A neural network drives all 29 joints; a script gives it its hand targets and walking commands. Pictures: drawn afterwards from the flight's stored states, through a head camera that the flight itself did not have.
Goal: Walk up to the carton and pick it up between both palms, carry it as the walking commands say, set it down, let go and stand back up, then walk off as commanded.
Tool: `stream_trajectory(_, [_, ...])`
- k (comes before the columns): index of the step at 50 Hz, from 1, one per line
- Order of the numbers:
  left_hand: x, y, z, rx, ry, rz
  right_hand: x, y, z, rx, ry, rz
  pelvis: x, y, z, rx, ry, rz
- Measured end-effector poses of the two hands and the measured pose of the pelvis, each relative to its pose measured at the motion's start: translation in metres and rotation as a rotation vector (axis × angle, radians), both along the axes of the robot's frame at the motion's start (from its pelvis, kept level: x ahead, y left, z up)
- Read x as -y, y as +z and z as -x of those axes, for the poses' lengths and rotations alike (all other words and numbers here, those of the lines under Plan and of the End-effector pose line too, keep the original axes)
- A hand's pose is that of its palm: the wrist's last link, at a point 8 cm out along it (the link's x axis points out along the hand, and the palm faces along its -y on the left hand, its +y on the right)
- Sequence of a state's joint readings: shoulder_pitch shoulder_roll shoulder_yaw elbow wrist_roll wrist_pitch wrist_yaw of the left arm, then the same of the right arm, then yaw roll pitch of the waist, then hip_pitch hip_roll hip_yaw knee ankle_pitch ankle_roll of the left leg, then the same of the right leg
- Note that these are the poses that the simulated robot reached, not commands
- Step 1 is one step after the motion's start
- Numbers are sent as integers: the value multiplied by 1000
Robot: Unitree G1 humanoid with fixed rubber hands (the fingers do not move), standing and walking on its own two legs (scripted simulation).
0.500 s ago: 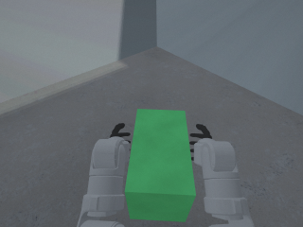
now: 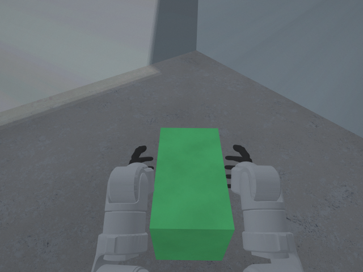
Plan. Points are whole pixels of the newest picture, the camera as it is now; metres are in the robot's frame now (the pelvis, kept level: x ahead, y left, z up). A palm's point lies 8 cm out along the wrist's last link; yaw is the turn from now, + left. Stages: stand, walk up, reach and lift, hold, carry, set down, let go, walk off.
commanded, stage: carry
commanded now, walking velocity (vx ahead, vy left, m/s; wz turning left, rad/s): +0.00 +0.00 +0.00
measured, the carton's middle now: (189, 189) +0.33 +0.00 +0.00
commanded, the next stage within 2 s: none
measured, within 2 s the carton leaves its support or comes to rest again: neither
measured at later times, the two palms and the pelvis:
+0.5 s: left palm (141, 160) +0.35 +0.11 +0.10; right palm (242, 158) +0.35 -0.12 +0.10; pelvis +0.04 -0.01 +0.00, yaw +0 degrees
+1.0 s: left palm (143, 158) +0.36 +0.11 +0.09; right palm (246, 156) +0.36 -0.13 +0.09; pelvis +0.06 -0.01 +0.00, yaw +0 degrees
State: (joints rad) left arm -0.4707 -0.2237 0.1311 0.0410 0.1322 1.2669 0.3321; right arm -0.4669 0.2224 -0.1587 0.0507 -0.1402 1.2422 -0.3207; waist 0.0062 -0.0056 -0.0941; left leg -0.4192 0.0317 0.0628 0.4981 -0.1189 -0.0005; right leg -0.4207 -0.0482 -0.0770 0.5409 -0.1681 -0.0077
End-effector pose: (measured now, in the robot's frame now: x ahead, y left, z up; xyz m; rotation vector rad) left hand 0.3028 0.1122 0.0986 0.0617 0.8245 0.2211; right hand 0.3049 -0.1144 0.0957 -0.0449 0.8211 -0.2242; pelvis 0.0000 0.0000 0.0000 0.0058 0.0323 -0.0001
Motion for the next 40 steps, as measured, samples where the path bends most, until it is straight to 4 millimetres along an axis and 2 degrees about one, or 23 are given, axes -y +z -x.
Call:
stream_trajectory(12, [7,0,-21,7,-17,2,7,1,-18,6,-14,-4,4,3,-17,-8,-1,7])
stream_trajectory(28, [3,-4,-47,14,-9,15,5,-1,-49,14,14,-5,7,4,-44,-15,1,11])
stream_trajectory(40, [3,-7,-56,47,-46,46,11,-5,-57,45,50,-34,9,3,-56,-13,2,10])
